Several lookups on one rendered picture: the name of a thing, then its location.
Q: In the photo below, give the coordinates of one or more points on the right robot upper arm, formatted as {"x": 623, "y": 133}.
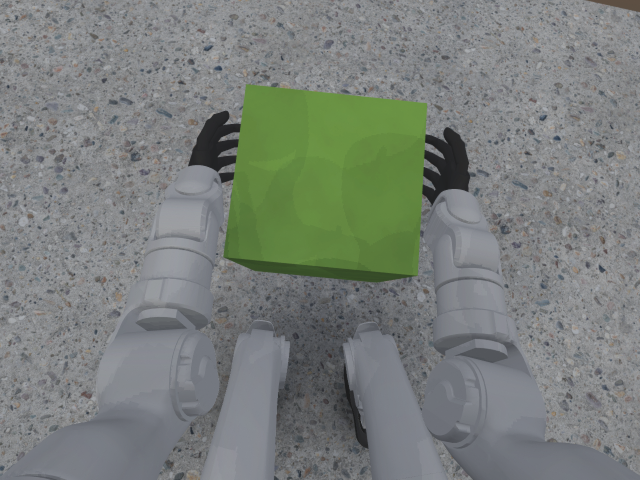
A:
{"x": 492, "y": 420}

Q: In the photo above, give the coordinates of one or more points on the left robot shin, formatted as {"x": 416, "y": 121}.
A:
{"x": 257, "y": 324}

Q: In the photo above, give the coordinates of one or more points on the robot right foot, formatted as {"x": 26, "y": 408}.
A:
{"x": 361, "y": 434}

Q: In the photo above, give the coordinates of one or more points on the right robot hand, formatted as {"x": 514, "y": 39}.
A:
{"x": 453, "y": 169}

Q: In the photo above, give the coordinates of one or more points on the left robot forearm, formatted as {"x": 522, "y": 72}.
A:
{"x": 174, "y": 287}

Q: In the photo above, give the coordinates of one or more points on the left robot hand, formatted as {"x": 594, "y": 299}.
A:
{"x": 207, "y": 148}

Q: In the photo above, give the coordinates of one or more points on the right robot forearm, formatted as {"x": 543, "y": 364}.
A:
{"x": 472, "y": 317}

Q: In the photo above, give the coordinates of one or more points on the carton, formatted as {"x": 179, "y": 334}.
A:
{"x": 327, "y": 185}

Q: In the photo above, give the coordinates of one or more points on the left robot upper arm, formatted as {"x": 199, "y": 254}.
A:
{"x": 151, "y": 386}

